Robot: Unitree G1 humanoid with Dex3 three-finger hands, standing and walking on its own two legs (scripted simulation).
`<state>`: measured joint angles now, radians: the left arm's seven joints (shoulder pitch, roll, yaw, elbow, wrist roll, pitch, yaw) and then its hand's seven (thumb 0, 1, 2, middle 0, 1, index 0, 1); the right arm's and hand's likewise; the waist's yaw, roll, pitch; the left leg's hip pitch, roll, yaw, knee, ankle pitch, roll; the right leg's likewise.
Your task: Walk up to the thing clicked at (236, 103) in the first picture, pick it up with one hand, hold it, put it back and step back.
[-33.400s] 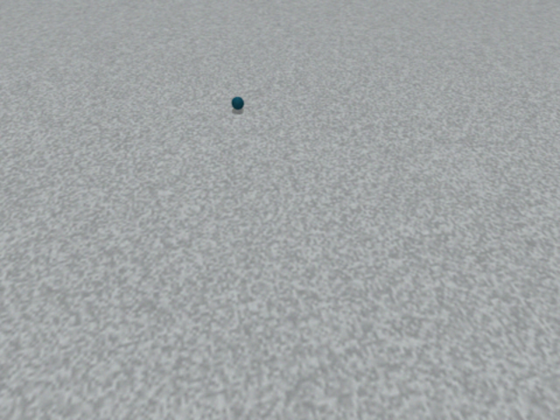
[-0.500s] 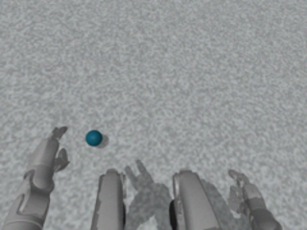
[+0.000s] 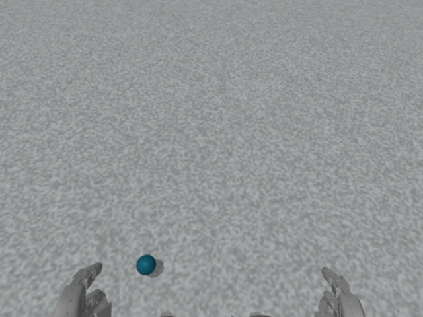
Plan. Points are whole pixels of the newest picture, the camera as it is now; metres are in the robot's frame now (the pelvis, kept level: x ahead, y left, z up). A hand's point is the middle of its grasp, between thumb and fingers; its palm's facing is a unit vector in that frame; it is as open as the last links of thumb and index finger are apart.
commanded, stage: home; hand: left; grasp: from above
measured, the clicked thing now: (146, 264) +0.45 +0.23 -0.66
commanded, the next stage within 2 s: none
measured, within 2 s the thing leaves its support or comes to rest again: neither
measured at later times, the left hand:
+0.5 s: hand out of the picture +0.16 +0.18 -0.03, palm faces +0.07 -0.98 -0.19, open 7.4 cm
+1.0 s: hand out of the picture +0.16 +0.17 -0.03, palm faces +0.05 -0.98 -0.20, open 7.4 cm
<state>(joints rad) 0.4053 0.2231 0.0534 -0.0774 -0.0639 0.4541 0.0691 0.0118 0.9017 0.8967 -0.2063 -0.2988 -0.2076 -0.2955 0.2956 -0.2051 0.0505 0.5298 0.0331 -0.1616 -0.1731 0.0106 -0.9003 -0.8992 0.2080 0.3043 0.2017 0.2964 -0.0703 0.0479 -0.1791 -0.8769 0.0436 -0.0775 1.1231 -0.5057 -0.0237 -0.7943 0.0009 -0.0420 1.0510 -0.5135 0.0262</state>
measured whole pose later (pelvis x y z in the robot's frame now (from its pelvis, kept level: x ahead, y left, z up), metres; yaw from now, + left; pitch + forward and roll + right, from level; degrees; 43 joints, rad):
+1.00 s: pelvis +0.00 -0.01 +0.02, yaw +1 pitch +9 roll -2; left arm 0.50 0.21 0.03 -0.13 -0.05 0.46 0.01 0.01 0.90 0.90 -0.20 -0.30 -0.20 -0.29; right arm 0.29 -0.22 0.03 0.54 0.01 -0.25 -0.19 0.01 -0.90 -0.90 0.21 0.30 0.20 0.30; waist -0.04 0.05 -0.16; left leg -0.71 0.04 -0.07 1.01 -0.47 -0.03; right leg -0.64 0.00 -0.04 0.96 -0.48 0.02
